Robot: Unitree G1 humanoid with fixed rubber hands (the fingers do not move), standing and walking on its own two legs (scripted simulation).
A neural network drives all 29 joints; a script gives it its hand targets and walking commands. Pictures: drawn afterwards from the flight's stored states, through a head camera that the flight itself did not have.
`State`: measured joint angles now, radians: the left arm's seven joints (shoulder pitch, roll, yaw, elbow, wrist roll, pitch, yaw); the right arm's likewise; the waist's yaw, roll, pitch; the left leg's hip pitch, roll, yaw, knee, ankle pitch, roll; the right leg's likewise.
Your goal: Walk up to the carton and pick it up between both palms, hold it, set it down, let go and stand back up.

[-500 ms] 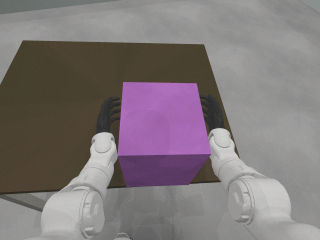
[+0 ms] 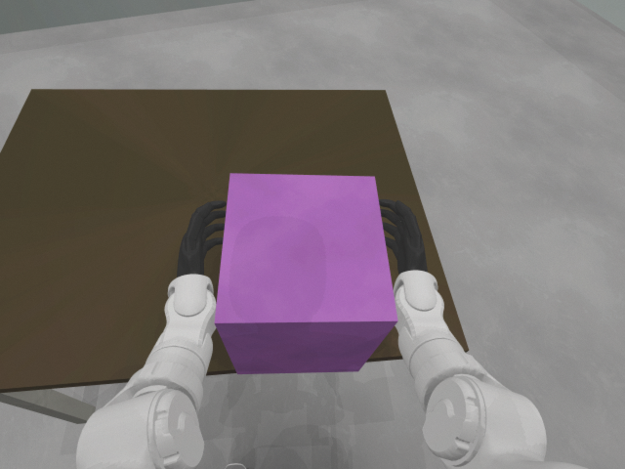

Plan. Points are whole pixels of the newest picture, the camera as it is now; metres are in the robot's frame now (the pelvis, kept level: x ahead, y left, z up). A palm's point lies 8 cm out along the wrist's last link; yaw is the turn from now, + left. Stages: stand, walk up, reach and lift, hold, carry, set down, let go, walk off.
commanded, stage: reach and lift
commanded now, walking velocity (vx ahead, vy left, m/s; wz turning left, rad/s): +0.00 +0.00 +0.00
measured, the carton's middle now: (301, 282) +0.40 +0.01 -0.06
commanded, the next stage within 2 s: none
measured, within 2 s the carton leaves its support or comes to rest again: leaves its support in 0.96 s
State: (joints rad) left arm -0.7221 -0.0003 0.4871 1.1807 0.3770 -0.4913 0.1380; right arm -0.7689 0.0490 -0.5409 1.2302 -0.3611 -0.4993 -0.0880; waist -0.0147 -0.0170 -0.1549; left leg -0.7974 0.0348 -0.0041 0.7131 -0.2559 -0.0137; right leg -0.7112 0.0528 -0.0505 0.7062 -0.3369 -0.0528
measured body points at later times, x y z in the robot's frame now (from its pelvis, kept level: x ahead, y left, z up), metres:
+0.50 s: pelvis +0.02 +0.00 +0.01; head +0.11 +0.02 +0.45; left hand +0.40 +0.16 +0.00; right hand +0.41 -0.13 +0.01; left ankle +0.04 +0.13 -0.71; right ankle -0.01 -0.09 -0.71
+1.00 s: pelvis +0.01 +0.00 +0.02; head +0.09 +0.02 +0.47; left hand +0.39 +0.16 +0.01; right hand +0.39 -0.14 +0.02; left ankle +0.04 +0.13 -0.71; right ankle -0.01 -0.09 -0.71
